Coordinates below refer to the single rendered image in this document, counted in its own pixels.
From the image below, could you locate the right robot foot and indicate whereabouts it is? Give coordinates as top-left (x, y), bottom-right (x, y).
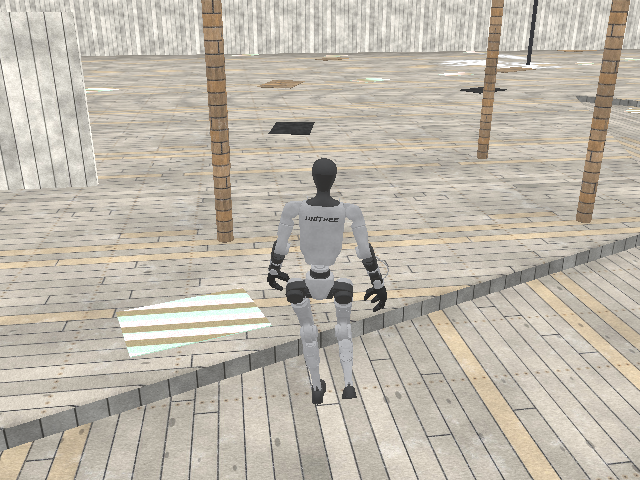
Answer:
top-left (342, 384), bottom-right (357, 399)

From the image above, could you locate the left robot forearm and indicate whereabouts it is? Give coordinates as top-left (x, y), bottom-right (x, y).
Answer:
top-left (268, 240), bottom-right (285, 275)

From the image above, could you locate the robot left hand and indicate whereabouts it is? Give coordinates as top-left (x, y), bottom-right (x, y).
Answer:
top-left (267, 271), bottom-right (290, 291)

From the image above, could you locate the robot left upper arm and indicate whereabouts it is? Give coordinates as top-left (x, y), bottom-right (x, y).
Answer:
top-left (274, 201), bottom-right (302, 255)

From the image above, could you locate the robot right upper arm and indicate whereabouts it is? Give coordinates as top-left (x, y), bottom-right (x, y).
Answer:
top-left (344, 203), bottom-right (372, 259)

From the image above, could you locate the robot left thigh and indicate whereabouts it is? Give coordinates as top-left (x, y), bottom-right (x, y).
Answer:
top-left (285, 278), bottom-right (318, 343)

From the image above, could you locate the robot right hand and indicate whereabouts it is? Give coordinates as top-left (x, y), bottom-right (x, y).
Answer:
top-left (364, 286), bottom-right (387, 312)

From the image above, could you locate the right robot forearm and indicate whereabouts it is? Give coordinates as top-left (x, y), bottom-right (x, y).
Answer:
top-left (362, 243), bottom-right (384, 289)

